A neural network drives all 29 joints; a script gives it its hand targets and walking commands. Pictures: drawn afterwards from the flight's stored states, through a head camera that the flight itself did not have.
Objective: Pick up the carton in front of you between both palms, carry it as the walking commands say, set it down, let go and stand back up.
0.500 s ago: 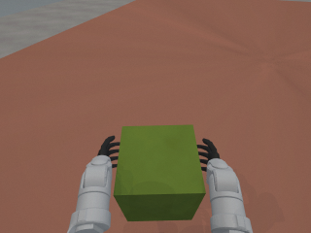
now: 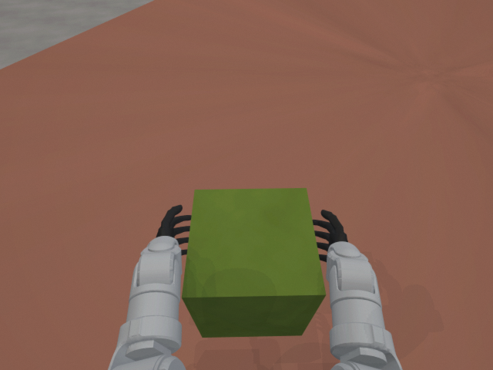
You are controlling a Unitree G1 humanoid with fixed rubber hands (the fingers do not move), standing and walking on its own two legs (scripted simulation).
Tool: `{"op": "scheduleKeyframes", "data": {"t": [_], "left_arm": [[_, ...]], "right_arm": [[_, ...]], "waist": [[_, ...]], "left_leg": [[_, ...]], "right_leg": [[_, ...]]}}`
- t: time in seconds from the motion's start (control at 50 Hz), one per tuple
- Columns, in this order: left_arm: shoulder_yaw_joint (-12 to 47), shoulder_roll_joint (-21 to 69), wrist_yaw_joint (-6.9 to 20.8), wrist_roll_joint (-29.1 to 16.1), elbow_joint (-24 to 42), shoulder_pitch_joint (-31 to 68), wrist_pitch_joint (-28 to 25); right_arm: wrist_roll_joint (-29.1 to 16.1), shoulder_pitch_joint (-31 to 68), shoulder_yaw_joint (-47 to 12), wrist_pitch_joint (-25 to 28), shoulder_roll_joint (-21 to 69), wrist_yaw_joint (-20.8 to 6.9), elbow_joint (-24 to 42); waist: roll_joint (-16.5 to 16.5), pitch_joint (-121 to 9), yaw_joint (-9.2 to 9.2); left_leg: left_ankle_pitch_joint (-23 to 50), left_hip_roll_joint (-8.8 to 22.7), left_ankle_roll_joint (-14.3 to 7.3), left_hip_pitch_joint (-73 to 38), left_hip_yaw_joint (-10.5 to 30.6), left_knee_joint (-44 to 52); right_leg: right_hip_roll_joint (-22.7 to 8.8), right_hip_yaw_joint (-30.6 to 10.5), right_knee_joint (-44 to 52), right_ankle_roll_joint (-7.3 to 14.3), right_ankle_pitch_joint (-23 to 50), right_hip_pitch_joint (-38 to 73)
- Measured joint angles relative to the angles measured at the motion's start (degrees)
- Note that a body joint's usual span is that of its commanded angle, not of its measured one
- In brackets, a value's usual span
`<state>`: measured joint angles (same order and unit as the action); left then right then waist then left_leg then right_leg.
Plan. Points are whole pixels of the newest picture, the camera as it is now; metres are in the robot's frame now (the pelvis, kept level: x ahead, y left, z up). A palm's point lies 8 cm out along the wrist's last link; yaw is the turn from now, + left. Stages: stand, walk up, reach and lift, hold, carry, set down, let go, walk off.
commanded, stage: set down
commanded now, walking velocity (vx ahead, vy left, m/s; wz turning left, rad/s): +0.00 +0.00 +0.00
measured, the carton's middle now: (251, 267) +0.32 +0.00 -0.05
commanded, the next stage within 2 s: none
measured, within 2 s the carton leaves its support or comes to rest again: neither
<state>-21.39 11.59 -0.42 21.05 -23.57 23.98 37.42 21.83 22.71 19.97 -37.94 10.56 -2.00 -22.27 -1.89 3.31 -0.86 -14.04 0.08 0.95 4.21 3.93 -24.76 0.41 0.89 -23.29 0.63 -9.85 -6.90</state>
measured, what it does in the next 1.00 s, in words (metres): lowers itself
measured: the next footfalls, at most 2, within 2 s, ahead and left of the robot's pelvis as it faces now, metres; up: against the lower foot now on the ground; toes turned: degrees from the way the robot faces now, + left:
none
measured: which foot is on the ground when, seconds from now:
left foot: down 0.00-1.00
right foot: down 0.00-1.00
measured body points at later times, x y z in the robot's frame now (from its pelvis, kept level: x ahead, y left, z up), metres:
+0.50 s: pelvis -0.04 +0.00 -0.08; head +0.19 -0.04 +0.30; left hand +0.36 +0.11 -0.17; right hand +0.37 -0.19 -0.18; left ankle +0.00 +0.13 -0.74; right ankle +0.04 -0.12 -0.74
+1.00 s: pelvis -0.07 +0.00 -0.22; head +0.20 -0.07 +0.14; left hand +0.42 +0.07 -0.30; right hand +0.41 -0.23 -0.32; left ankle +0.00 +0.13 -0.74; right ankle +0.04 -0.12 -0.74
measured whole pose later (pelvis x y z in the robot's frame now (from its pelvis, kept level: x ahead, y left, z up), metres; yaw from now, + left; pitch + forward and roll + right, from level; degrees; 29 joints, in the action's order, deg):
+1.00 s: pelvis -0.07 +0.00 -0.22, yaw +0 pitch +43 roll +5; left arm -31.9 10.2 -8.2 13.0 -33.5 54.3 15.6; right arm 17.4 56.8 23.7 -18.8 -3.9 -2.9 -37.6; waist -4.9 -6.9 -1.9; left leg -30.4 -4.8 3.1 101.0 1.7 -88.3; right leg 1.4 -3.8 -87.7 0.1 -23.8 -106.6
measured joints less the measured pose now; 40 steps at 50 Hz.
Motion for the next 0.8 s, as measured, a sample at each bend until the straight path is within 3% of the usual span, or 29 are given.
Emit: {"op": "scheduleKeyframes", "data": {"t": [0.2,0.32,0.42,0.56,0.8], "left_arm": [[-8.3,3.6,-2.7,4.6,-7.9,9.6,-13.1],[-6.3,3.5,-5.0,0.2,-7.6,9.4,-23.1],[-3.3,3.3,-7.1,-5.5,-4.9,8.8,-28.3],[-3.6,2.4,-7.6,-8.7,-1.7,12.4,-28.2],[-11.4,0.1,-5.5,-6.3,-5.6,24.1,-20.8]], "right_arm": [[6.2,10.9,8.3,13.3,-3.3,-4.0,-10.3],[2.5,12.0,6.2,22.3,-5.9,-3.5,-10.7],[-2.5,13.3,3.4,26.6,-8.1,-2.8,-9.3],[-5.7,18.7,2.9,25.9,-9.2,-2.5,-8.4],[-2.0,30.0,5.9,18.9,-9.7,-1.4,-12.9]], "waist": [[-0.8,2.8,-1.08],[-1.2,3.3,-1.53],[-1.5,0.7,-1.73],[-1.0,-4.9,-1.58],[-2.7,-9.3,-1.30]], "left_leg": [[-2.4,-2.0,-1.1,17.5,-2.4,-9.6],[-2.7,-2.6,-1.0,34.2,-3.4,-15.8],[-4.0,-2.8,-0.3,49.8,-3.0,-23.4],[-7.5,-2.4,0.9,67.1,-2.4,-35.7],[-13.2,-4.5,2.6,84.6,-0.1,-53.1]], "right_leg": [[-1.6,-2.6,-11.1,-1.1,-2.6,-18.8],[-1.9,-3.6,-17.5,-1.5,-2.8,-35.9],[-1.8,-3.4,-25.0,-1.3,-4.1,-51.4],[-1.0,-2.8,-37.1,-0.3,-7.1,-68.7],[0.4,-2.8,-53.8,0.5,-11.6,-86.8]]}}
